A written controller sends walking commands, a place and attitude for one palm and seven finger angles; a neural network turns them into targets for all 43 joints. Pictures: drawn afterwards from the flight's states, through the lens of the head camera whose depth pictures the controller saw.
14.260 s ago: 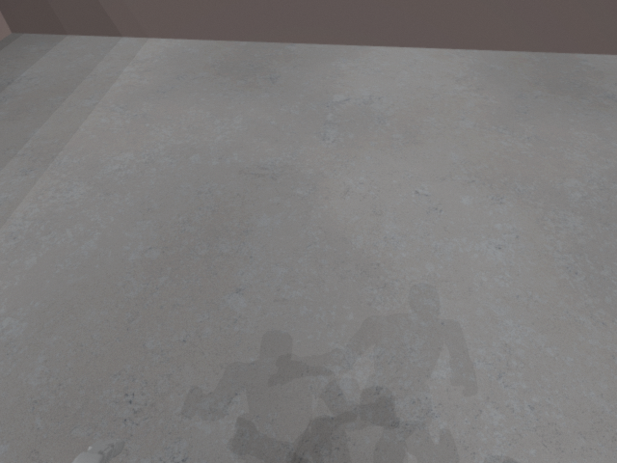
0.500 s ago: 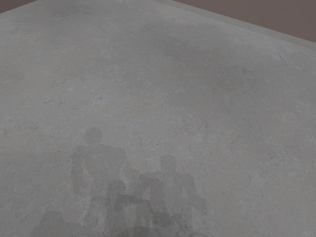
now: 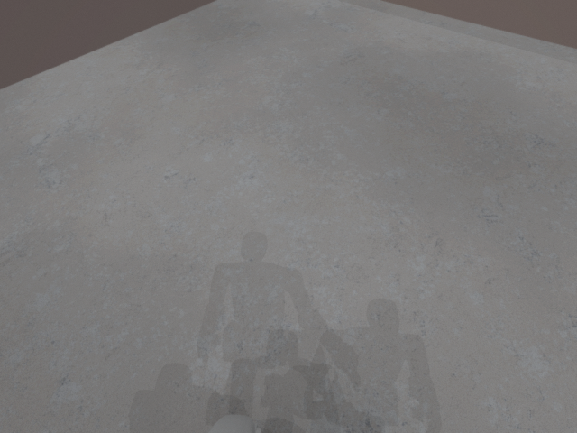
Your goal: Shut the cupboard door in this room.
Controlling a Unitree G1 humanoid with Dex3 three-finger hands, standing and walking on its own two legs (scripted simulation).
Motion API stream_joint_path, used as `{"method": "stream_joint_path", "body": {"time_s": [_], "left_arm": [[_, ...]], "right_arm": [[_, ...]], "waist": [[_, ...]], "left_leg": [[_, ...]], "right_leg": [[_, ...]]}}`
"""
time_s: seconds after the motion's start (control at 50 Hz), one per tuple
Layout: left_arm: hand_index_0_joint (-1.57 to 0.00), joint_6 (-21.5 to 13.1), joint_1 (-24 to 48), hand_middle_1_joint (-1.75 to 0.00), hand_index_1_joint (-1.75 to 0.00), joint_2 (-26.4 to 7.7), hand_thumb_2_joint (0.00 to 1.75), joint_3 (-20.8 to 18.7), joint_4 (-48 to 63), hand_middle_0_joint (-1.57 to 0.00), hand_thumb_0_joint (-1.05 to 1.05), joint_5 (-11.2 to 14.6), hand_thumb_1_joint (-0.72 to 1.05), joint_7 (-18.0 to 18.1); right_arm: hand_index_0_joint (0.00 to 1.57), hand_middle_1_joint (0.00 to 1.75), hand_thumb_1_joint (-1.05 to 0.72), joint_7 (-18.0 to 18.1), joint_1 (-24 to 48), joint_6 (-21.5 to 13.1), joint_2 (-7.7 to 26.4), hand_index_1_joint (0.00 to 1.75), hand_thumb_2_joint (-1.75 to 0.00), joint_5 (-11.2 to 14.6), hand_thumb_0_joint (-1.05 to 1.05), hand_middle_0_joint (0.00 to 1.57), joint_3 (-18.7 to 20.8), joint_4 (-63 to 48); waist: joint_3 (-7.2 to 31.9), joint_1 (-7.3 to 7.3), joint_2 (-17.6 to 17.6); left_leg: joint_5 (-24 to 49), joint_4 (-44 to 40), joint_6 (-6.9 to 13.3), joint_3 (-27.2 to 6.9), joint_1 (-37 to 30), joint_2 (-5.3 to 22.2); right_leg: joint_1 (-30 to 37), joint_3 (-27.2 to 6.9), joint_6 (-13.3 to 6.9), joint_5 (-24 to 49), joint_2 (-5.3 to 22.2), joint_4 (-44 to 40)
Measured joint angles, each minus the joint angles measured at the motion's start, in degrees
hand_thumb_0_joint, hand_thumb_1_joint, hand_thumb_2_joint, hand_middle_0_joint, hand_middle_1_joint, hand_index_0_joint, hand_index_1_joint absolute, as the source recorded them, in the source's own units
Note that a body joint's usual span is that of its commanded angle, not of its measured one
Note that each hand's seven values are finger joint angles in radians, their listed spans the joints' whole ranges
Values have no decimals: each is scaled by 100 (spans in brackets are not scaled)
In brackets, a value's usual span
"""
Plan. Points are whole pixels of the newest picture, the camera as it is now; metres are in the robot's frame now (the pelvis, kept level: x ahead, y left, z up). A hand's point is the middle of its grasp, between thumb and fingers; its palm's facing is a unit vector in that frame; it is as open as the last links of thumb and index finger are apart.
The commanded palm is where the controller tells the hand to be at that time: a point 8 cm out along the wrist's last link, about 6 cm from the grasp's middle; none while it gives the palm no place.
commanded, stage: turn or walk to find it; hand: left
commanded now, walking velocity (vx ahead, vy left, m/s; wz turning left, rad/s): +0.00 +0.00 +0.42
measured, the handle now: out of the picture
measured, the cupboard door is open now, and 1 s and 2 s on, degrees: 81 81 81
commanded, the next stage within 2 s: none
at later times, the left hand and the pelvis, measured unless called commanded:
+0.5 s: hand out of the picture -0.01 +0.26 -0.17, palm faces +0.25 -0.94 -0.25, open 7.4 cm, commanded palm none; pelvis -0.03 +0.04 +0.00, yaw +11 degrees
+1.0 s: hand out of the picture -0.06 +0.18 -0.15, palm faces +0.42 -0.87 -0.26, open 7.3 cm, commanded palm none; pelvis -0.04 -0.02 +0.00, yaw +25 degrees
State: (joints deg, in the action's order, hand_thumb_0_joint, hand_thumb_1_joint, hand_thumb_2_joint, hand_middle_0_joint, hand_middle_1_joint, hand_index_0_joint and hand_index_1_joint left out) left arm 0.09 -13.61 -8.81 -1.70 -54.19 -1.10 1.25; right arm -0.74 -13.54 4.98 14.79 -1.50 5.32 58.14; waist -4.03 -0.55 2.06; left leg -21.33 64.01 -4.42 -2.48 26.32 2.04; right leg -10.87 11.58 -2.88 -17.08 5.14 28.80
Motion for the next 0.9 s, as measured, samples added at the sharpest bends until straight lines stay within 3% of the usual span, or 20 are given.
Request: {"method": "stream_joint_path", "body": {"time_s": [0.16, 0.22, 0.26, 0.3, 0.38, 0.44, 0.52, 0.62, 0.66, 0.68, 0.72, 0.76, 0.82, 0.9], "left_arm": [[-20, 37, -223, -30, -30, -205, 90, -60, -207, -20, 1, -60, 91, -27], [-20, 91, -308, -30, -30, -338, 90, -114, -289, -20, 1, -30, 91, -31], [-20, 197, -293, -30, -30, -475, 90, -153, -352, -20, 1, 12, 91, -26], [-20, 322, -259, -29, -30, -555, 90, -172, -394, -20, 1, 12, 91, -11], [-20, 377, -60, -29, -30, -595, 90, -199, -395, -20, 1, 7, 91, -67], [-20, 324, 90, -29, -30, -595, 90, -193, -280, -19, 1, 14, 91, -84], [-20, 305, 280, -29, -30, -563, 90, -178, -129, -19, 1, 24, 91, -73], [-20, 252, 523, -29, -30, -455, 90, -134, 38, -19, 1, 57, 91, -64], [-20, 181, 576, -29, -30, -399, 90, -103, 109, -19, 1, 73, 91, -69], [-20, 124, 582, -29, -30, -365, 90, -88, 140, -19, 1, 67, 91, -67], [-20, 43, 585, -29, -30, -230, 90, -37, 166, -19, 1, 20, 91, -52], [-20, 28, 504, -29, -30, -126, 90, 0, 198, -20, 1, 12, 91, -40], [-20, 58, 372, -29, -30, -28, 90, 18, 174, -20, 1, 20, 91, -24], [-20, 34, 237, -30, -30, 28, 90, 41, 105, -20, 1, 24, 91, -20]], "right_arm": [[20, 30, -91, 25, 513, -89, -85, 30, -90, 74, 1, 20, -136, -108], [20, 30, -91, 12, 657, -218, -118, 30, -90, 86, 1, 20, -195, -243], [20, 30, -91, 14, 757, -314, -210, 30, -90, 67, 1, 20, -215, -300], [20, 30, -91, 20, 790, -354, -284, 30, -90, 45, 1, 20, -266, -359], [20, 30, -91, 86, 743, -363, -354, 30, -90, 29, 0, 20, -325, -397], [20, 30, -91, 83, 677, -364, -382, 30, -90, 38, 0, 20, -341, -387], [20, 30, -91, 61, 533, -349, -406, 30, -90, 27, 0, 20, -313, -379], [20, 30, -91, 50, 319, -290, -357, 30, -90, -10, 0, 21, -233, -335], [20, 30, -91, 51, 214, -257, -308, 30, -90, -1, 0, 21, -191, -305], [20, 30, -91, 47, 157, -241, -273, 30, -90, 17, 1, 20, -164, -286], [20, 30, -91, 53, 98, -173, -173, 30, -90, 41, 1, 20, -91, -219], [20, 30, -91, 47, 15, -86, -107, 30, -90, 24, 1, 20, -35, -168], [20, 30, -91, 5, -54, -39, -32, 30, -90, -5, 1, 20, 19, -94], [20, 30, -91, -18, -127, -39, -5, 30, -90, -3, 1, 20, 29, -31]], "waist": [[-141, 262, -214], [-103, 299, -286], [-131, 345, -477], [-112, 377, -525], [-33, 318, -430], [-2, 290, -383], [21, 187, -317], [-12, -8, -174], [-4, -56, -107], [6, -61, -63], [-44, -92, 111], [-17, -103, 131], [3, -106, 124], [3, -122, 90]], "left_leg": [[-460, -1810, 93, 456, -743, 7], [257, -3013, 195, 649, -1222, -32], [384, -3044, 434, 689, -1239, -159], [306, -3033, 563, 667, -1275, -169], [555, -3440, 600, 472, -1402, -176], [756, -3699, 611, 366, -1441, -217], [894, -3813, 578, 226, -1369, -261], [929, -3651, 452, 12, -1120, -302], [890, -3470, 368, -80, -957, -336], [836, -3311, 315, -128, -851, -351], [88, -2562, 307, -205, -566, -369], [-409, -1400, 309, -156, -189, -465], [-217, -128, 242, -21, 153, -377], [130, 363, 97, -2, 219, -151]], "right_leg": [[-167, 352, 126, -90, 217, 294], [-305, 506, 256, -258, 325, 668], [-564, 206, 417, -722, 430, 1312], [-880, -223, 527, -1250, 301, 2157], [-1319, -681, 649, -931, 140, 3142], [-1463, -871, 724, -651, 116, 3279], [-1382, -971, 775, -659, 56, 2856], [-932, -944, 727, -752, -135, 1644], [-607, -887, 694, -348, -223, 859], [-442, -837, 568, -87, -251, 460], [-426, -685, 247, -56, -285, 500], [-367, -571, 124, -100, -188, 471], [-201, -430, 103, 0, -94, 222], [-63, -173, 85, 94, -27, 16]]}}
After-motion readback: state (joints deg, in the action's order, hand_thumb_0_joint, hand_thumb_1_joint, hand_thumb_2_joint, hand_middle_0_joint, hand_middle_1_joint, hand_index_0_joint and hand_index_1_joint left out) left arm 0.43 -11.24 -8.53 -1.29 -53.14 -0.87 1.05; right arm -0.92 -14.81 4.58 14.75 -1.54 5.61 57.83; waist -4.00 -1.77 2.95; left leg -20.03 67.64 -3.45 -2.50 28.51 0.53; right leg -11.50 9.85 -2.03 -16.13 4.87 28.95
